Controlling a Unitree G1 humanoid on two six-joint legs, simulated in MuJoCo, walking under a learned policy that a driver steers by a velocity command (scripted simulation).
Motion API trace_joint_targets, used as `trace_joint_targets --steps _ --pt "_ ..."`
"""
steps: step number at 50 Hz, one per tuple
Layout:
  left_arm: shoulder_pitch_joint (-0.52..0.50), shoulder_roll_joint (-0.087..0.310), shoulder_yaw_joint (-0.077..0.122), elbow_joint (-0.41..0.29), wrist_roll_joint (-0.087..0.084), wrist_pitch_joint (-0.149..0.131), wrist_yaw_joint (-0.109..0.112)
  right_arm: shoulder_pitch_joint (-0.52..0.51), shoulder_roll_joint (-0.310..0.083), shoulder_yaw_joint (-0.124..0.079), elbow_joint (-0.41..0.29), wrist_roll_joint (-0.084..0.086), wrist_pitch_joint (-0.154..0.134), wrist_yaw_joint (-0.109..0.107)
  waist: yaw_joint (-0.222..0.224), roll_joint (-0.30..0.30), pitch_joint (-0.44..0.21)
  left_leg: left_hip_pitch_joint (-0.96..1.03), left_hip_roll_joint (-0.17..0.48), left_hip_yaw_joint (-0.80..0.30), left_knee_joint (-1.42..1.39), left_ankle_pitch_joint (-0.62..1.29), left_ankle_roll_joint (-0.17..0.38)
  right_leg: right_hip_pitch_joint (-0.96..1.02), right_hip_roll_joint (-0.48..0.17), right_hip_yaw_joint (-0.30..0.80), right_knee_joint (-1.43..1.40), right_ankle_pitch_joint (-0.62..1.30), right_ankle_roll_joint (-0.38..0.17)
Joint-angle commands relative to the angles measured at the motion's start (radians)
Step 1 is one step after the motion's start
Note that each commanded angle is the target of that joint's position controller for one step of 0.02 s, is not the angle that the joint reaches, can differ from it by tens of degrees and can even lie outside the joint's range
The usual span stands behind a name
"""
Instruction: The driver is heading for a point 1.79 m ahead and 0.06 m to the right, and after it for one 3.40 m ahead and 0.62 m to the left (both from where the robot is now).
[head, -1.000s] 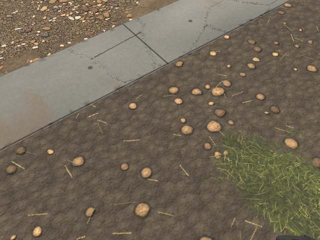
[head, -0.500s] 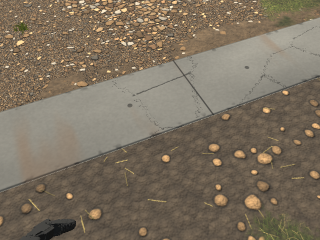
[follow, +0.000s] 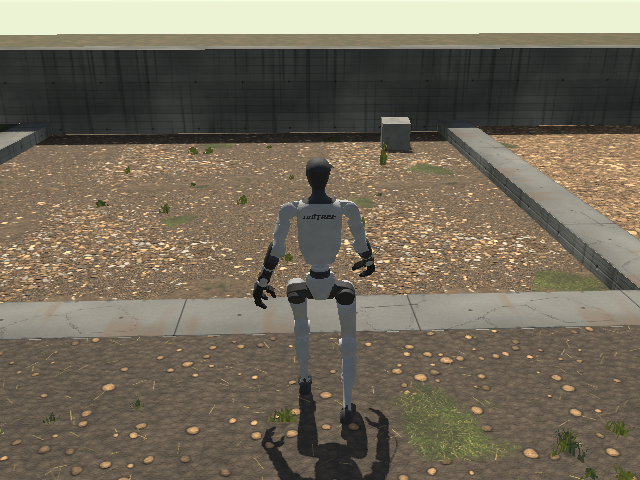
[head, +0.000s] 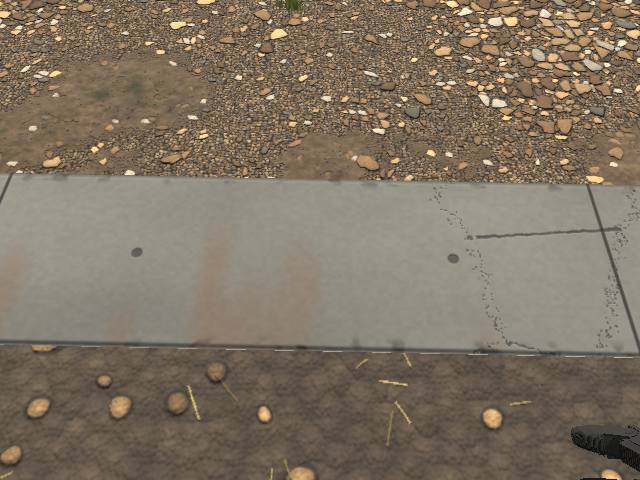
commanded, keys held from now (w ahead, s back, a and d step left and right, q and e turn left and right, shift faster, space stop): q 0.20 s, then no key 0.80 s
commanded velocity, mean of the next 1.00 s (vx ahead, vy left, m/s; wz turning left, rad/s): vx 0.07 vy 0.00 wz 0.26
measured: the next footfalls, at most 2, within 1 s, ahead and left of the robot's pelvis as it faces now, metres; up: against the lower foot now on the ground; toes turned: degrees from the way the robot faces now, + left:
right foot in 0.44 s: +0.23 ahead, -0.13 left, +0.00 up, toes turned +14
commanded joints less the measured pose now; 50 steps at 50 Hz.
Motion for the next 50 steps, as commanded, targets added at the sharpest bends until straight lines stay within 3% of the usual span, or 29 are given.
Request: trace_joint_targets --steps 1,2,3,4,5,7,9,13,16,19,21,22,23,24,25,28,30,31,38,50 --pt "-0.036 0.155 0.01 -0.131 -0.019 -0.046 -0.015 0.269 -0.22 -0.067 -0.048 -0.014 -0.01 -0.009 -0.167 0.078 -0.5 0.873 0.36 -0.636 -0.196 0.548 0.323 -0.6 0.066 0.248 0.602 -0.067 -0.008" --pt "-0.091 0.141 0.003 -0.155 -0.021 -0.044 -0.008 0.215 -0.184 -0.056 -0.036 0.003 -0.014 -0.009 -0.137 0.036 -0.354 0.736 0.308 -0.51 -0.206 0.523 0.277 -0.633 0.037 0.223 0.525 0.024 -0.015" --pt "-0.091 0.131 0.003 -0.139 -0.002 -0.036 0.006 0.167 -0.158 -0.048 -0.039 0.013 -0.014 -0.013 -0.101 -0.028 -0.266 0.597 0.264 -0.441 -0.223 0.517 0.237 -0.606 0.004 0.219 0.459 0.08 -0.006" --pt "-0.08 0.141 0.008 -0.14 0.008 -0.023 0.014 0.127 -0.148 -0.044 -0.043 0.009 -0.009 -0.02 -0.065 -0.013 -0.227 0.477 0.239 -0.402 -0.248 0.525 0.225 -0.545 -0.01 0.225 0.408 0.114 -0.002" --pt "-0.067 0.145 0.011 -0.139 0.008 -0.008 0.015 0.104 -0.151 -0.042 -0.048 -0.006 -0.006 -0.023 -0.038 0.009 -0.209 0.388 0.222 -0.381 -0.273 0.534 0.218 -0.485 -0.009 0.224 0.379 0.131 -0.002" --pt "-0.044 0.114 0.004 -0.132 0.014 0.009 0.02 0.089 -0.158 -0.045 -0.038 -0.014 -0.006 -0.03 -0.016 0.023 -0.212 0.303 0.2 -0.335 -0.278 0.613 0.218 -0.435 0.009 0.207 0.299 0.151 0.015" --pt "-0.068 0.091 -0.004 -0.139 0.019 0.017 0.025 0.099 -0.172 -0.05 -0.024 -0.009 0.001 -0.043 -0.02 0.027 -0.223 0.281 0.177 -0.314 -0.269 0.626 0.21 -0.433 0.032 0.203 0.207 0.195 0.032" --pt "-0.13 0.074 -0.012 -0.147 0.011 0.033 0.02 0.093 -0.156 -0.041 -0.012 0.0 0.028 -0.066 -0.043 0.062 -0.238 0.274 0.148 -0.307 -0.26 0.416 0.164 -0.402 0.046 0.208 0.052 0.331 0.043" --pt "-0.186 0.072 -0.014 -0.167 0.003 0.037 0.014 0.105 -0.142 -0.031 0.003 -0.01 0.039 -0.066 -0.071 0.094 -0.208 0.266 0.15 -0.336 -0.254 0.275 0.15 -0.357 0.049 0.209 -0.054 0.339 0.033" --pt "-0.205 0.077 -0.01 -0.182 0.004 0.029 0.006 0.115 -0.125 -0.019 0.017 -0.012 0.043 -0.058 -0.084 0.117 -0.189 0.299 0.167 -0.384 -0.201 0.268 0.145 -0.303 0.062 0.199 -0.167 0.283 0.007" --pt "-0.167 0.056 -0.012 -0.176 0.008 0.016 -0.003 0.098 -0.093 -0.003 0.023 -0.002 0.043 -0.057 -0.044 0.112 -0.174 0.285 0.132 -0.387 -0.153 0.218 0.099 -0.17 0.064 0.183 -0.408 0.435 -0.032" --pt "-0.158 0.086 -0.008 -0.18 0.024 0.01 -0.004 0.137 -0.066 0.007 0.03 -0.01 0.038 -0.058 -0.055 0.074 -0.176 0.248 0.088 -0.374 -0.123 0.113 0.045 -0.073 -0.008 0.245 -0.468 0.603 -0.063" --pt "-0.164 0.165 0.007 -0.197 0.04 0.012 0.003 0.222 -0.048 0.012 0.035 -0.033 0.03 -0.057 -0.12 -0.106 -0.204 0.184 -0.013 -0.274 -0.008 -0.141 -0.014 0.016 -0.165 0.385 -0.443 0.858 -0.144" --pt "-0.179 0.113 -0.005 -0.176 0.048 0.017 0.003 0.229 -0.06 0.008 0.036 -0.024 0.027 -0.059 -0.133 -0.242 -0.195 0.155 -0.049 -0.186 0.019 -0.303 -0.065 -0.027 -0.24 0.486 -0.466 0.857 -0.27" --pt "-0.191 0.058 -0.02 -0.181 0.034 0.017 0.0 0.192 -0.097 0.001 0.037 -0.029 0.029 -0.061 -0.11 -0.218 -0.181 0.188 -0.012 -0.171 0.013 -0.288 -0.092 -0.058 -0.23 0.499 -0.483 0.789 -0.29" --pt "-0.203 0.074 -0.018 -0.175 0.011 0.017 -0.007 0.135 -0.073 0.002 0.038 -0.03 0.057 -0.057 -0.097 -0.181 -0.165 0.303 0.01 -0.165 -0.12 -0.078 -0.096 -0.109 -0.104 0.369 -0.457 0.572 -0.171" --pt "-0.184 0.072 -0.02 -0.177 0.017 0.016 -0.013 0.125 -0.076 0.0 0.047 -0.027 0.065 -0.049 -0.071 -0.092 -0.118 0.312 0.01 -0.176 -0.133 -0.034 -0.058 -0.152 -0.023 0.273 -0.446 0.397 -0.105" --pt "-0.185 0.073 -0.02 -0.178 0.02 0.015 -0.015 0.122 -0.065 0.002 0.048 -0.023 0.062 -0.047 -0.071 -0.083 -0.111 0.305 0.013 -0.179 -0.138 -0.025 -0.043 -0.144 -0.006 0.253 -0.428 0.384 -0.09" --pt "-0.169 0.042 -0.025 -0.175 0.012 0.02 -0.013 0.119 -0.046 0.003 0.07 -0.021 0.041 -0.051 -0.052 -0.008 -0.124 0.293 0.03 -0.2 -0.154 0.046 -0.045 -0.078 0.021 0.215 -0.366 0.485 -0.094" --pt "-0.163 0.028 -0.023 -0.138 0.01 0.024 -0.009 0.138 -0.033 0.002 0.103 -0.019 0.036 -0.068 -0.056 -0.014 -0.092 0.307 0.032 -0.198 -0.163 0.037 -0.055 -0.084 0.035 0.21 -0.381 0.452 -0.085"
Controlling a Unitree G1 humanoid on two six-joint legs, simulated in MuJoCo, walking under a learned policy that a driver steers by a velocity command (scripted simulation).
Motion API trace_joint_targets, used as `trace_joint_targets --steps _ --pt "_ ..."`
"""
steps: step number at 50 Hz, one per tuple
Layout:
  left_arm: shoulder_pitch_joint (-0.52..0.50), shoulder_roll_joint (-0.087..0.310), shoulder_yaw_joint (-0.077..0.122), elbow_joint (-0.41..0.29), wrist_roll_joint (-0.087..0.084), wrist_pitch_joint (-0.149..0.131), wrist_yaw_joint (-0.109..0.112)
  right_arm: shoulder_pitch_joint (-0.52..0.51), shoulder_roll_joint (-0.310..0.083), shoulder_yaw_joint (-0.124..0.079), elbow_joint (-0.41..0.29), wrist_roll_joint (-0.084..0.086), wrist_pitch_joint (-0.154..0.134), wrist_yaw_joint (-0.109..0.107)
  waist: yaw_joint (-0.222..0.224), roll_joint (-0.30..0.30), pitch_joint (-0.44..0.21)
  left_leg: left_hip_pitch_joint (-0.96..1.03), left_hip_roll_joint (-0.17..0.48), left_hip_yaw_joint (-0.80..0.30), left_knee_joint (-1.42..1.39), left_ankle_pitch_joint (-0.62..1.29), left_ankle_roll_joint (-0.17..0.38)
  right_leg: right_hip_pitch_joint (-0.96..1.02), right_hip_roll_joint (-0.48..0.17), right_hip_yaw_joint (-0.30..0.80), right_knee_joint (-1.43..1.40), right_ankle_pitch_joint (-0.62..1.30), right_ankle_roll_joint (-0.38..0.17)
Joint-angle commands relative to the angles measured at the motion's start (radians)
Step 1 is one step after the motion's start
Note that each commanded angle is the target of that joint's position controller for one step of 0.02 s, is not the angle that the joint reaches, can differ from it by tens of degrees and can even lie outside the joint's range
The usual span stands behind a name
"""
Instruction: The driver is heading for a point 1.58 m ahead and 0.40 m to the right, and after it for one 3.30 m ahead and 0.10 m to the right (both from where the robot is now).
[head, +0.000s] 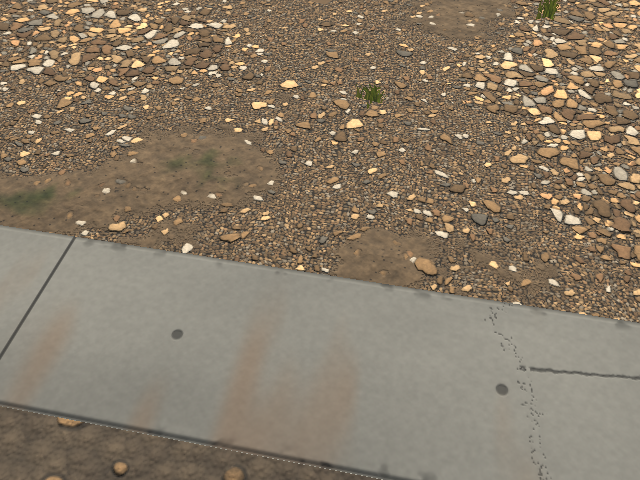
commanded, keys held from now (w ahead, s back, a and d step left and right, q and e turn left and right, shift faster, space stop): no key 0.20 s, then w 0.80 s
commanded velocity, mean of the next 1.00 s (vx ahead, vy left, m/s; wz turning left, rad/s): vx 0.29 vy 0.00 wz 0.01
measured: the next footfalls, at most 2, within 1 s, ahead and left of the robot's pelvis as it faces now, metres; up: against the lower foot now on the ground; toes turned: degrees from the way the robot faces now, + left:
right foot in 0.88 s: +0.40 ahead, -0.12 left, +0.00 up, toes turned -1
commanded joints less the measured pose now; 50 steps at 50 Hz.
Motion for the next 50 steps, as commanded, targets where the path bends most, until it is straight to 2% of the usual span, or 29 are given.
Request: trace_joint_targets --steps 1,10,11,13,15,18,19,21,22,23,24,25,26,27,28,31,35,37,39,41,42,43,44,45,46,47,48,49,50 --pt "-0.025 0.101 0.027 -0.055 -0.001 -0.014 0.006 -0.004 -0.106 -0.028 -0.054 0.0 -0.014 -0.008 0.0 0.01 -0.053 -0.023 0.065 -0.062 -0.09 0.227 0.023 0.049 -0.057 0.063 -0.077 0.18 -0.023" --pt "-0.009 0.096 0.028 -0.002 -0.003 -0.015 0.014 0.009 -0.094 -0.029 -0.011 0.002 -0.018 -0.017 0.0 0.007 -0.038 -0.015 0.06 -0.051 -0.1 0.211 0.015 0.038 -0.053 0.064 -0.096 0.144 -0.024" --pt "0.008 0.088 0.026 0.013 -0.002 -0.013 0.015 0.028 -0.084 -0.027 0.004 0.001 -0.016 -0.017 -0.001 0.006 -0.057 -0.007 0.05 -0.04 -0.108 0.124 0.017 0.044 -0.044 0.057 -0.106 0.05 -0.026" --pt "0.021 0.116 0.036 0.027 -0.013 -0.008 0.021 0.047 -0.1 -0.034 0.018 0.011 -0.016 -0.021 -0.001 -0.009 -0.005 -0.073 0.019 -0.013 -0.092 -0.182 0.042 -0.001 -0.027 0.062 -0.113 -0.266 -0.054" --pt "0.056 0.127 0.039 0.035 -0.025 -0.02 0.026 0.041 -0.093 -0.032 0.007 0.022 -0.038 -0.02 0.009 -0.037 0.075 -0.182 0.022 -0.007 -0.059 -0.326 0.063 -0.037 -0.081 0.159 -0.165 -0.471 -0.11" --pt "0.141 0.179 0.055 0.066 -0.028 -0.046 0.023 -0.001 -0.051 -0.024 -0.008 0.037 -0.093 -0.004 0.025 -0.156 0.078 -0.273 0.015 0.09 0.123 -0.129 0.051 0.048 -0.28 0.466 -0.323 -0.557 -0.231" --pt "0.142 0.189 0.058 0.066 -0.028 -0.045 0.022 -0.019 -0.062 -0.027 -0.011 0.037 -0.103 0.002 0.028 -0.152 0.085 -0.256 0.033 0.085 0.133 -0.108 0.059 0.022 -0.311 0.512 -0.352 -0.529 -0.253" --pt "0.064 0.186 0.053 0.043 -0.035 -0.04 0.016 0.044 -0.052 -0.028 0.014 0.038 -0.116 0.014 -0.027 -0.16 0.073 -0.088 0.039 0.1 0.007 -0.1 0.091 -0.075 -0.274 0.423 -0.346 -0.435 -0.218" --pt "0.006 0.169 0.048 0.026 -0.042 -0.034 0.012 0.117 -0.056 -0.033 0.051 0.037 -0.119 0.017 -0.069 -0.148 0.058 0.081 0.031 0.103 -0.096 -0.037 0.101 -0.166 -0.208 0.316 -0.305 -0.359 -0.17" --pt "-0.035 0.13 0.037 0.011 -0.039 -0.035 0.012 0.204 -0.094 -0.048 0.089 0.032 -0.119 0.016 -0.103 -0.085 0.031 0.218 0.071 0.021 -0.137 -0.004 0.109 -0.255 -0.131 0.204 -0.17 -0.241 -0.113" --pt "-0.079 0.06 0.018 -0.025 -0.038 -0.05 0.01 0.324 -0.175 -0.071 0.123 0.031 -0.12 0.014 -0.128 0.155 0.006 0.333 0.225 -0.268 -0.276 -0.177 0.181 -0.396 0.009 0.003 0.139 -0.125 -0.034" --pt "-0.097 0.104 0.027 -0.054 -0.043 -0.073 0.013 0.361 -0.229 -0.083 0.118 0.025 -0.125 0.024 -0.146 0.284 0.036 0.391 0.391 -0.558 -0.374 -0.115 0.288 -0.567 0.031 0.004 0.354 -0.231 -0.017" --pt "-0.071 0.148 0.042 -0.042 -0.053 -0.084 0.009 0.324 -0.167 -0.063 0.109 0.012 -0.131 0.022 -0.11 0.178 0.059 0.409 0.406 -0.538 -0.35 -0.034 0.305 -0.657 -0.018 0.06 0.505 -0.257 -0.031" --pt "-0.029 0.137 0.039 -0.021 -0.057 -0.089 0.0 0.296 -0.13 -0.051 0.096 0.01 -0.133 0.022 -0.083 0.124 0.047 0.432 0.375 -0.448 -0.339 0.022 0.279 -0.689 -0.047 0.07 0.562 -0.183 -0.05" --pt "-0.023 0.125 0.037 -0.013 -0.05 -0.092 -0.008 0.272 -0.132 -0.049 0.089 0.013 -0.13 0.023 -0.07 0.087 0.038 0.436 0.355 -0.374 -0.351 0.076 0.252 -0.71 -0.074 0.059 0.565 -0.108 -0.06" --pt "-0.074 0.083 0.028 -0.022 -0.032 -0.089 -0.033 0.264 -0.089 -0.027 0.099 0.016 -0.106 0.023 -0.062 0.093 0.042 0.349 0.28 -0.174 -0.393 0.332 0.197 -0.634 -0.103 0.002 0.455 0.034 -0.039" --pt "-0.216 0.032 0.002 -0.075 -0.028 -0.087 -0.048 0.276 -0.14 -0.029 0.109 0.02 -0.096 0.002 -0.086 0.09 0.076 0.162 0.21 -0.028 -0.443 0.358 0.178 -0.437 -0.057 -0.063 0.15 0.238 0.003" --pt "-0.251 0.057 0.005 -0.093 -0.034 -0.085 -0.049 0.296 -0.173 -0.035 0.122 0.024 -0.103 -0.001 -0.085 0.114 0.086 0.122 0.232 -0.024 -0.47 0.324 0.178 -0.335 -0.036 -0.062 0.058 0.3 0.001" --pt "-0.257 0.094 0.013 -0.105 -0.039 -0.084 -0.049 0.284 -0.183 -0.04 0.132 0.034 -0.107 -0.001 -0.062 0.121 0.099 0.164 0.269 -0.023 -0.46 0.359 0.166 -0.314 -0.039 -0.035 0.007 0.305 -0.024" --pt "-0.22 0.128 0.027 -0.103 -0.036 -0.085 -0.048 0.263 -0.193 -0.044 0.136 0.033 -0.102 0.002 -0.022 0.12 0.063 0.238 0.289 -0.006 -0.38 0.569 0.141 -0.258 -0.024 -0.035 -0.016 0.269 -0.059" --pt "-0.159 0.149 0.039 -0.088 -0.033 -0.083 -0.045 0.255 -0.202 -0.048 0.136 0.029 -0.096 0.003 0.016 0.133 0.007 0.261 0.283 0.013 -0.287 0.756 0.125 -0.17 0.003 -0.056 -0.013 0.241 -0.08" --pt "-0.017 0.181 0.06 -0.046 -0.034 -0.078 -0.037 0.246 -0.197 -0.046 0.134 0.023 -0.086 0.003 0.087 0.13 -0.085 0.238 0.248 0.046 -0.115 0.903 0.103 0.011 0.033 -0.079 -0.015 0.23 -0.107" --pt "0.152 0.219 0.077 -0.002 -0.033 -0.072 -0.026 0.244 -0.186 -0.039 0.122 0.014 -0.082 0.0 0.158 0.106 -0.195 0.082 0.211 0.066 0.118 0.812 0.073 0.281 -0.035 -0.009 0.014 0.235 -0.144" --pt "0.282 0.315 0.1 0.02 -0.006 -0.067 -0.022 0.372 -0.062 -0.004 0.107 0.011 -0.092 0.01 0.125 -0.147 -0.376 -0.304 0.059 0.106 0.554 0.346 0.003 0.678 -0.318 0.445 -0.038 0.021 -0.299" --pt "0.297 0.254 0.08 0.037 -0.018 -0.065 -0.029 0.387 -0.053 0.003 0.136 0.022 -0.115 0.016 0.119 -0.253 -0.47 -0.412 -0.01 -0.029 0.744 -0.21 0.007 0.686 -0.397 0.787 -0.255 -0.149 -0.33" --pt "0.367 0.096 0.022 0.081 0.085 -0.101 -0.021 0.291 -0.097 -0.006 0.121 -0.099 -0.142 0.08 0.14 -0.197 -0.182 -0.55 -0.018 -0.105 0.79 -0.099 0.091 0.504 -0.272 0.627 -0.297 -0.514 -0.249" --pt "0.226 0.086 0.021 0.075 0.07 -0.116 -0.025 0.177 -0.116 -0.018 0.112 -0.096 -0.158 0.081 0.09 -0.169 0.03 -0.617 0.049 -0.028 0.8 -0.038 0.104 0.283 -0.276 0.496 -0.332 -0.365 -0.246" --pt "0.17 0.052 0.005 0.073 0.046 -0.114 -0.017 0.177 -0.096 -0.003 0.091 -0.102 -0.159 0.072 0.039 -0.091 -0.061 -0.525 0.1 -0.021 0.728 0.005 0.125 0.209 -0.26 0.42 -0.347 -0.215 -0.251" --pt "0.11 0.019 -0.004 0.072 0.039 -0.115 -0.009 0.157 -0.038 0.019 0.089 -0.1 -0.152 0.07 0.001 -0.046 -0.048 -0.458 0.145 -0.025 0.689 0.049 0.12 0.104 -0.258 0.36 -0.369 -0.086 -0.248"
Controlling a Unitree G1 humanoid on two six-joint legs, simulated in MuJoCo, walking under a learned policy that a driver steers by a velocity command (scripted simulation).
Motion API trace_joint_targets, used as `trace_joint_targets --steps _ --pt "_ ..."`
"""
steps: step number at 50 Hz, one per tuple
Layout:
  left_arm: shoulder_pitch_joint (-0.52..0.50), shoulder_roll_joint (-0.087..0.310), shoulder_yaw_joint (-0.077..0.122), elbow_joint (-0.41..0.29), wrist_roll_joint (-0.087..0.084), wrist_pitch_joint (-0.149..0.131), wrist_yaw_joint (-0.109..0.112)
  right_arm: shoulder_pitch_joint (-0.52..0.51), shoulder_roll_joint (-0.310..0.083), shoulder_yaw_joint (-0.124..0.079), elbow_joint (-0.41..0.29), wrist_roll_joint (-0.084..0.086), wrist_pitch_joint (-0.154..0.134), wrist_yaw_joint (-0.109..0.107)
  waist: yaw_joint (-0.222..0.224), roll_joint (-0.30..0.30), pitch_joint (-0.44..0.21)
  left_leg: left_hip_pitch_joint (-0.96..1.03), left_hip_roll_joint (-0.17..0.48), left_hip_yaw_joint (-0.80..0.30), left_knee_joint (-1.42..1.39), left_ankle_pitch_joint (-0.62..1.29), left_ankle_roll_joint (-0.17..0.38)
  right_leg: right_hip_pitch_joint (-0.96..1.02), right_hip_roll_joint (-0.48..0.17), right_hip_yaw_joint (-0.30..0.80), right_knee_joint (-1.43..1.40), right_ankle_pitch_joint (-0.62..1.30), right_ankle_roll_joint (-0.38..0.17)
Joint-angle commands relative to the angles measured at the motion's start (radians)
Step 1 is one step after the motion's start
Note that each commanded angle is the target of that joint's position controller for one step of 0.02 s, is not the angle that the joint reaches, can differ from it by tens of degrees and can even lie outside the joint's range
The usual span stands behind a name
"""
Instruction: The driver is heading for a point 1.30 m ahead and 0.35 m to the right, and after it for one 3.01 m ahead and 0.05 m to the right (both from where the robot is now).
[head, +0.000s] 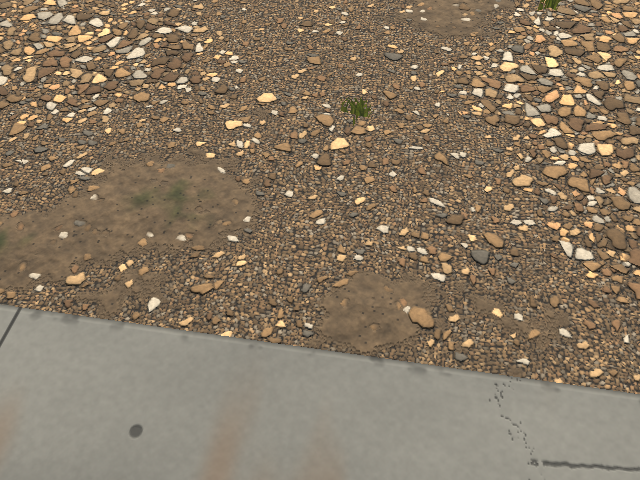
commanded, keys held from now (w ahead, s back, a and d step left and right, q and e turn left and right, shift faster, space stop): w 0.40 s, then no key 0.04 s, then e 0.42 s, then w+e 0.14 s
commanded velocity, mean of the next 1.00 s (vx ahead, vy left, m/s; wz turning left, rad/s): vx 0.32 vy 0.00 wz -0.21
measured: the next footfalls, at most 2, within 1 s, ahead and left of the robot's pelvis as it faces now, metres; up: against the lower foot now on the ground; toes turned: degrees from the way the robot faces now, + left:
left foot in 0.42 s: +0.42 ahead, +0.14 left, +0.00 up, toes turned +2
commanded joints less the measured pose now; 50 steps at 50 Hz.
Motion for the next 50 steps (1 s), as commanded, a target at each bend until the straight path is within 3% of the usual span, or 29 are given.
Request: trace_joint_targets --steps 1,3,6,9,12,16,18,19,20,21,22,23,24,25,26,27,28,29,31,32,35,38,43,45,47,50 --pt "0.069 0.015 -0.011 0.007 0.0 -0.013 0.017 -0.023 0.01 0.026 -0.084 -0.025 -0.016 0.011 -0.006 -0.058 -0.052 -0.258 0.117 -0.029 0.027 0.083 0.019 0.144 -0.294 0.392 -0.372 -0.15 -0.173" --pt "0.053 0.037 -0.004 0.002 0.009 -0.023 0.017 -0.042 -0.017 0.027 -0.089 -0.01 0.008 0.012 -0.019 -0.069 -0.051 -0.282 0.128 -0.008 -0.041 0.097 -0.011 0.111 -0.264 0.314 -0.413 -0.123 -0.181" --pt "0.132 0.056 0.0 0.026 0.042 -0.031 0.002 -0.144 -0.03 0.034 -0.115 -0.013 0.015 0.015 0.016 -0.042 -0.037 -0.376 0.141 0.017 -0.216 0.305 -0.043 0.14 -0.255 0.237 -0.415 0.056 -0.212" --pt "0.22 0.057 -0.004 0.063 0.033 -0.02 -0.025 -0.244 -0.003 0.044 -0.137 -0.005 0.024 0.021 0.045 -0.051 -0.025 -0.322 0.113 0.069 -0.419 0.474 -0.057 0.14 -0.227 0.153 -0.387 0.227 -0.21" --pt "0.3 0.077 0.0 0.102 0.028 -0.011 -0.05 -0.329 -0.015 0.04 -0.164 0.002 0.042 0.029 0.068 -0.069 -0.004 -0.289 0.079 0.09 -0.514 0.505 -0.052 0.203 -0.239 0.141 -0.359 0.294 -0.203" --pt "0.356 0.089 0.007 0.146 0.026 0.002 -0.045 -0.437 -0.041 0.026 -0.2 0.013 0.045 0.017 0.086 -0.071 0.014 -0.368 0.063 0.07 -0.648 0.405 -0.02 0.466 -0.302 0.176 -0.328 0.337 -0.171" --pt "0.358 0.103 0.014 0.159 0.025 0.011 -0.037 -0.464 -0.045 0.019 -0.207 0.019 0.045 0.011 0.084 -0.08 0.012 -0.313 0.042 0.096 -0.694 0.344 0.002 0.522 -0.312 0.167 -0.306 0.404 -0.148" --pt "0.345 0.119 0.021 0.161 0.026 0.013 -0.033 -0.453 -0.058 0.012 -0.206 0.027 0.042 0.008 0.062 -0.086 -0.005 -0.217 0.016 0.125 -0.714 0.346 0.019 0.508 -0.305 0.149 -0.272 0.526 -0.132" --pt "0.332 0.139 0.027 0.163 0.025 0.014 -0.031 -0.412 -0.086 -0.003 -0.196 0.043 0.034 0.005 0.022 -0.083 -0.042 -0.068 -0.016 0.158 -0.736 0.386 0.047 0.469 -0.272 0.114 -0.203 0.686 -0.102" --pt "0.327 0.144 0.031 0.158 0.03 0.011 -0.032 -0.299 -0.142 -0.026 -0.16 0.065 0.019 -0.001 -0.022 -0.056 -0.138 0.182 -0.021 0.147 -0.703 0.483 0.097 0.38 -0.192 0.056 -0.047 0.782 -0.036" --pt "0.45 0.048 0.003 0.145 0.035 0.004 -0.026 -0.118 -0.183 -0.026 -0.12 0.062 0.008 -0.002 -0.017 0.088 -0.418 0.7 0.183 -0.065 -0.613 0.812 0.288 0.094 -0.083 0.021 0.247 0.492 0.051" --pt "0.489 -0.01 -0.025 0.134 0.035 -0.003 -0.045 0.084 -0.18 -0.025 -0.071 0.049 0.012 -0.007 -0.09 0.233 -0.588 0.999 0.462 -0.492 -0.767 0.914 0.465 -0.183 0.057 0.041 0.547 -0.414 0.106" --pt "0.28 0.088 0.017 0.098 -0.007 0.01 -0.051 0.182 -0.169 -0.044 -0.013 0.02 0.0 -0.022 -0.165 0.062 -0.389 0.816 0.423 -0.428 -0.824 0.822 0.325 -0.274 -0.01 0.164 0.724 -0.447 0.07" --pt "0.208 0.08 0.024 0.081 -0.016 0.012 -0.037 0.049 -0.189 -0.054 -0.019 0.034 -0.013 -0.032 -0.097 0.05 -0.176 0.55 0.399 -0.264 -0.86 0.807 0.258 -0.298 -0.082 0.159 0.739 -0.396 0.054" --pt "0.225 0.087 0.025 0.092 0.01 0.019 -0.018 -0.09 -0.128 -0.04 -0.046 0.051 -0.009 -0.042 -0.028 0.046 -0.134 0.395 0.358 -0.17 -0.892 0.859 0.228 -0.235 -0.141 0.147 0.679 -0.375 0.054" --pt "0.222 0.038 0.012 0.091 0.031 0.024 -0.011 -0.15 -0.077 -0.021 -0.059 0.061 -0.006 -0.045 0.02 0.051 -0.125 0.298 0.326 -0.096 -0.913 0.956 0.208 -0.171 -0.164 0.146 0.616 -0.354 0.063" --pt "0.23 0.0 -0.001 0.1 0.032 0.032 -0.014 -0.187 -0.056 -0.017 -0.078 0.054 -0.005 -0.043 0.049 0.044 -0.126 0.224 0.308 -0.032 -0.943 0.988 0.193 -0.105 -0.177 0.131 0.577 -0.349 0.08" --pt "0.253 -0.009 0.001 0.112 0.023 0.039 -0.022 -0.203 -0.057 -0.02 -0.089 0.045 -0.008 -0.038 0.07 0.041 -0.14 0.183 0.285 0.019 -0.969 0.971 0.187 -0.06 -0.166 0.111 0.554 -0.31 0.096" --pt "0.283 0.016 0.016 0.12 0.0 0.045 -0.042 -0.266 -0.122 -0.045 -0.129 0.028 -0.022 -0.034 0.099 0.053 -0.146 0.068 0.236 0.138 -0.995 0.926 0.187 0.01 -0.127 0.044 0.542 -0.156 0.124" --pt "0.276 0.029 0.02 0.115 -0.001 0.046 -0.047 -0.282 -0.146 -0.056 -0.141 0.021 -0.028 -0.036 0.102 0.053 -0.136 0.026 0.221 0.182 -1.003 0.885 0.184 0.024 -0.12 0.02 0.514 -0.096 0.129" --pt "0.18 0.034 0.013 0.063 0.015 0.055 -0.043 -0.222 -0.146 -0.065 -0.124 0.018 -0.032 -0.051 0.069 0.052 -0.094 0.1 0.278 0.168 -1.027 0.791 0.207 -0.067 -0.16 0.043 0.392 -0.029 0.122" --pt "0.118 0.048 0.005 0.03 0.017 0.062 -0.027 -0.18 -0.156 -0.081 -0.117 0.028 -0.035 -0.058 0.036 0.037 -0.084 0.303 0.351 0.141 -1.031 0.777 0.228 -0.195 -0.192 0.076 0.27 -0.042 0.116" --pt "0.049 0.071 0.005 0.005 0.01 0.071 -0.037 -0.216 -0.188 -0.106 -0.154 0.022 -0.022 -0.069 0.005 0.037 -0.077 0.399 0.35 0.202 -1.028 0.63 0.19 -0.166 -0.181 0.035 0.154 -0.057 0.092" --pt "0.035 0.076 0.01 0.002 0.014 0.069 -0.035 -0.196 -0.174 -0.105 -0.153 0.016 -0.017 -0.068 -0.014 0.045 -0.059 0.426 0.371 0.194 -1.05 0.426 0.178 -0.155 -0.174 0.039 0.128 -0.09 0.071" --pt "0.015 0.08 0.018 -0.002 0.016 0.061 -0.028 -0.186 -0.151 -0.097 -0.146 0.023 -0.01 -0.069 -0.023 0.048 -0.028 0.456 0.378 0.186 -1.066 0.172 0.156 -0.154 -0.158 0.031 0.076 -0.112 0.041" --pt "0.006 0.094 0.037 -0.003 -0.004 0.023 -0.029 -0.189 -0.154 -0.085 -0.121 0.035 0.014 -0.074 -0.007 0.029 -0.023 0.418 0.345 0.225 -1.005 0.005 0.118 0.001 -0.08 -0.023 -0.095 -0.009 -0.027"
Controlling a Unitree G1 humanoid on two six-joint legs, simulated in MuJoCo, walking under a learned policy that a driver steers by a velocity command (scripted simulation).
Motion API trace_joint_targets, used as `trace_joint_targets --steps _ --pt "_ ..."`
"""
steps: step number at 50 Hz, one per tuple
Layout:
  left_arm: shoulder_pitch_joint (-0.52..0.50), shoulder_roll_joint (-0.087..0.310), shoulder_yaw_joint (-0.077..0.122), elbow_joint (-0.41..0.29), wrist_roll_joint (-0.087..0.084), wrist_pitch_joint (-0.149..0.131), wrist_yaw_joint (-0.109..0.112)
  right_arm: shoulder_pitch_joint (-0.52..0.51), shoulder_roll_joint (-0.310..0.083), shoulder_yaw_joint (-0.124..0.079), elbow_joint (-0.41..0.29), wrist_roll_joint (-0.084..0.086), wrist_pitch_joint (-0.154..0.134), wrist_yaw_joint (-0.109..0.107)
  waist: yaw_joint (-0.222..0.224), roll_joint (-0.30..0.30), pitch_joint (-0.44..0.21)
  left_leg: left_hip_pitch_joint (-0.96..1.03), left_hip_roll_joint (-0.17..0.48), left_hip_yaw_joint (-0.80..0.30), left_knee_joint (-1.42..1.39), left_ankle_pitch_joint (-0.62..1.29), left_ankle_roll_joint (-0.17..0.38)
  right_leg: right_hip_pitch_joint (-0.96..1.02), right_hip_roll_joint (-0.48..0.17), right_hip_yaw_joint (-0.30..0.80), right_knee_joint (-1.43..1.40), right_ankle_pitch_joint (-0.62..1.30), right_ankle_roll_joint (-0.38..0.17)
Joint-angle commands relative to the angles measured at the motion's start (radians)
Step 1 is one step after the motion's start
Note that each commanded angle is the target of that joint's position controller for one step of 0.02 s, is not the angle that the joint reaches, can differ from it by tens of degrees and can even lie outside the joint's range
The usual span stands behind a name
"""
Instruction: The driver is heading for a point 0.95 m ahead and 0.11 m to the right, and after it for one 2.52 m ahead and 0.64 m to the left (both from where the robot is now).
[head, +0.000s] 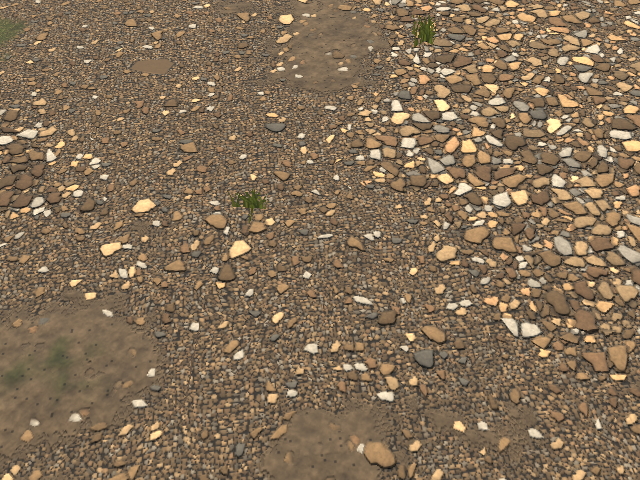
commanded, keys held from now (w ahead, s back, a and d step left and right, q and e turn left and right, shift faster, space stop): w+e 0.36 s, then w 0.40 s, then w+q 0.24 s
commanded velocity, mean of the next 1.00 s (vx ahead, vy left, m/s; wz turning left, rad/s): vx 0.44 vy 0.00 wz -0.28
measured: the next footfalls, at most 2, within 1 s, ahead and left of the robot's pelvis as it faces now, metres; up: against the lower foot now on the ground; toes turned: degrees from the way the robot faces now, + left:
right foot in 0.02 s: +0.08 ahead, -0.13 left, +0.00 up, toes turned -4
left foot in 0.44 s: +0.24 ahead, +0.03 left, +0.00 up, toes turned -16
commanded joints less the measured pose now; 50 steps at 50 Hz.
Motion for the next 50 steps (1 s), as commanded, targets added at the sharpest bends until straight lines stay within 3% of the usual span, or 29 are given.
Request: trace_joint_targets --steps 1,2,3,4,7,10,16,17,20,22,23,24,25,26,28,31,34,35,37,40,42,43,44,45,46,47,48,49,50 --pt "-0.011 0.104 0.045 -0.055 -0.019 -0.058 0.001 0.028 -0.143 -0.021 -0.012 -0.001 0.015 -0.01 0.007 0.063 -0.036 0.061 0.252 -0.144 -0.004 -0.103 0.194 0.071 0.078 -0.036 -0.135 0.06 -0.078" --pt "0.066 0.14 0.064 -0.035 -0.016 -0.076 0.006 0.032 -0.098 -0.003 -0.013 -0.024 0.016 -0.014 0.033 0.009 -0.1 -0.021 0.186 -0.08 0.147 -0.068 0.144 0.239 0.058 0.025 -0.109 0.127 -0.12" --pt "0.197 0.226 0.086 -0.016 -0.017 -0.087 0.029 -0.007 -0.001 0.03 -0.092 -0.032 0.003 -0.011 0.066 -0.202 -0.222 -0.291 0.017 -0.012 0.418 -0.205 0.048 0.517 -0.122 0.371 -0.133 0.169 -0.282" --pt "0.331 0.244 0.09 0.0 0.006 -0.102 0.041 -0.097 -0.005 0.044 -0.11 -0.029 -0.019 0.015 0.176 -0.175 -0.208 -0.58 -0.053 -0.228 0.598 -0.394 0.03 0.695 -0.208 0.647 -0.253 0.128 -0.33" --pt "0.298 0.167 0.08 0.032 -0.008 -0.108 0.033 -0.083 -0.098 0.023 -0.068 -0.008 -0.038 0.022 0.113 -0.053 -0.079 -0.721 0.005 -0.369 0.847 -0.295 0.037 0.593 -0.185 0.453 -0.227 0.422 -0.272" --pt "0.177 0.095 0.044 -0.01 -0.016 -0.086 0.014 -0.078 -0.057 0.039 -0.055 -0.015 -0.022 0.016 0.029 -0.046 -0.038 -0.569 0.036 -0.342 0.759 -0.151 0.006 0.322 -0.134 0.354 -0.299 0.445 -0.244" --pt "0.186 0.158 0.044 -0.062 0.027 -0.061 -0.022 -0.131 -0.005 0.066 -0.072 -0.034 -0.013 0.038 0.031 -0.064 -0.032 -0.306 -0.079 -0.224 0.607 0.102 -0.004 0.023 0.006 0.248 -0.263 0.364 -0.205" --pt "0.161 0.136 0.038 -0.071 0.059 -0.055 -0.019 -0.025 -0.021 0.06 -0.035 -0.042 -0.021 0.047 -0.006 -0.08 -0.024 -0.273 -0.056 -0.256 0.717 0.146 0.0 -0.017 -0.026 0.272 -0.194 0.385 -0.2" --pt "0.049 0.174 0.045 -0.143 0.052 -0.055 -0.011 0.185 -0.078 0.042 0.007 -0.044 -0.051 0.041 -0.092 -0.015 -0.014 -0.064 -0.105 -0.22 0.71 0.017 -0.003 -0.153 -0.001 0.304 0.031 0.537 -0.179" --pt "-0.133 0.199 0.063 -0.222 0.042 -0.069 -0.031 0.676 -0.093 0.02 0.138 -0.053 -0.054 0.032 -0.316 0.13 -0.064 0.229 -0.151 -0.203 0.554 -0.051 0.041 -0.34 0.155 0.285 0.617 0.443 -0.168" --pt "-0.011 -0.004 0.01 -0.187 0.028 -0.084 -0.064 0.693 -0.108 0.038 0.153 -0.042 -0.055 0.033 -0.234 0.275 -0.1 0.268 0.106 -0.609 0.359 0.223 0.264 -0.484 0.301 0.218 1.046 -0.342 -0.109" --pt "0.199 -0.058 0.002 -0.136 0.019 -0.092 -0.065 0.557 -0.154 0.057 0.088 -0.033 -0.065 0.077 -0.041 0.078 -0.1 0.187 0.312 -0.922 0.283 0.76 0.478 -0.561 0.271 0.303 1.17 -0.432 -0.072" --pt "0.25 0.024 0.026 -0.139 -0.006 -0.082 -0.04 0.342 -0.201 0.032 0.045 -0.023 -0.068 0.104 0.039 0.115 0.039 0.023 0.438 -1.094 0.218 0.575 0.577 -0.691 0.199 0.335 1.248 -0.35 -0.013" --pt "0.15 0.114 0.03 -0.153 0.01 -0.064 -0.019 0.19 -0.092 0.065 0.012 -0.01 -0.06 0.1 0.017 0.04 0.05 -0.113 0.448 -1.123 0.184 0.25 0.552 -0.768 0.107 0.346 1.236 -0.241 0.016" --pt "0.086 0.085 -0.001 -0.144 0.07 -0.024 0.013 -0.009 0.087 0.135 -0.031 -0.022 -0.037 0.072 0.057 -0.061 -0.023 -0.293 0.25 -0.834 0.186 0.092 0.414 -0.639 0.024 0.308 0.943 -0.074 0.076" --pt "-0.007 0.006 -0.043 -0.189 0.049 -0.02 -0.021 0.145 -0.048 0.108 0.051 -0.002 -0.049 0.028 0.015 0.017 -0.023 -0.507 0.073 -0.501 0.208 0.06 0.324 -0.377 -0.007 0.069 0.667 -0.107 0.117" --pt "0.124 0.048 -0.042 -0.142 0.072 -0.038 -0.049 0.217 -0.124 0.098 0.064 -0.059 -0.051 0.044 0.033 0.038 -0.039 -0.678 0.002 -0.368 0.357 0.028 0.26 -0.052 0.054 -0.055 0.741 0.072 0.083" --pt "-0.015 0.083 -0.043 -0.198 0.076 -0.038 -0.044 0.305 -0.091 0.104 0.106 -0.047 -0.064 0.026 -0.04 0.05 -0.022 -0.35 0.05 -0.457 0.462 -0.101 0.219 -0.348 -0.055 0.146 0.586 0.288 0.087" --pt "-0.242 0.073 -0.044 -0.263 0.082 -0.034 -0.018 0.536 -0.052 0.109 0.174 -0.01 -0.068 0.002 -0.194 0.099 0.011 0.143 0.133 -0.615 0.602 -0.068 0.241 -0.822 -0.058 0.104 0.396 0.125 0.074" --pt "-0.679 0.087 -0.032 -0.371 0.067 -0.074 0.0 1.102 0.077 0.132 0.353 0.009 -0.038 -0.031 -0.484 0.126 -0.021 0.426 -0.012 -0.645 0.779 0.033 0.205 -1.1 0.029 0.027 0.353 -0.095 0.044" --pt "-0.679 0.001 -0.048 -0.385 0.058 -0.088 -0.009 1.016 0.084 0.141 0.332 0.026 -0.022 -0.006 -0.408 0.1 -0.012 0.102 -0.034 -0.717 0.787 0.241 0.223 -0.801 0.067 0.023 0.411 -0.179 0.055" --pt "-0.544 -0.116 -0.05 -0.367 -0.207 -0.133 -0.015 0.748 0.136 0.14 0.335 0.096 0.0 0.02 -0.192 -0.133 0.05 -0.446 -0.015 -0.827 0.837 0.38 0.154 -0.19 0.019 0.194 0.421 0.12 0.072" --pt "-0.062 -0.067 -0.038 -0.257 -0.166 -0.137 -0.002 0.449 0.112 0.145 0.243 0.136 -0.009 0.031 0.125 -0.255 -0.164 -0.951 -0.114 -0.694 0.955 0.34 0.037 0.649 -0.035 0.255 0.168 0.491 0.011" --pt "0.31 0.039 0.002 -0.156 -0.16 -0.109 0.022 0.359 0.034 0.138 0.18 0.132 -0.03 0.049 0.292 -0.373 -0.485 -1.04 -0.052 -0.567 1.237 -0.14 0.007 0.964 -0.335 0.51 0.124 0.164 -0.021" --pt "0.377 0.09 0.025 -0.106 -0.135 -0.1 0.045 0.176 -0.123 0.084 0.122 0.147 -0.039 0.035 0.363 -0.174 -0.363 -1.019 -0.019 -0.529 1.26 -0.146 -0.013 0.823 -0.331 0.542 0.087 0.022 -0.029" --pt "0.303 0.163 0.046 -0.063 -0.116 -0.101 0.061 0.069 -0.085 0.078 0.072 0.131 -0.04 0.021 0.308 -0.163 -0.124 -1.104 -0.045 -0.453 1.295 -0.135 -0.046 0.665 -0.321 0.496 0.051 0.103 -0.066" --pt "0.263 0.127 0.045 -0.058 -0.044 -0.119 0.053 0.06 0.001 0.089 0.069 0.08 -0.037 0.017 0.293 -0.052 -0.018 -1.169 -0.043 -0.404 1.21 -0.202 -0.051 0.668 -0.252 0.332 0.03 0.109 -0.091" --pt "0.208 0.118 0.059 -0.031 -0.045 -0.125 0.047 0.097 0.097 0.101 0.074 0.064 -0.028 0.011 0.235 -0.107 0.053 -1.187 -0.048 -0.337 1.181 -0.248 -0.052 0.592 -0.237 0.29 -0.004 0.058 -0.125" --pt "0.121 0.059 0.051 -0.039 -0.065 -0.133 0.043 0.113 0.085 0.082 0.067 0.068 -0.024 0.007 0.158 -0.046 0.167 -1.048 -0.03 -0.331 1.004 -0.166 -0.039 0.342 -0.189 0.2 -0.049 -0.093 -0.118"
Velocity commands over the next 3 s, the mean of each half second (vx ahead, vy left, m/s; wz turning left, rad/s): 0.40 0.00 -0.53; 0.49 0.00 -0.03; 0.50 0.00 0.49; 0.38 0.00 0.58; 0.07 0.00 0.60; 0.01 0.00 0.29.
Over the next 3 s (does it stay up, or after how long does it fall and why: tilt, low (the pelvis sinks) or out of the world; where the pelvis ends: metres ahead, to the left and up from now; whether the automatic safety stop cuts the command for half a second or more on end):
stays up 1.06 -0.27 -0.20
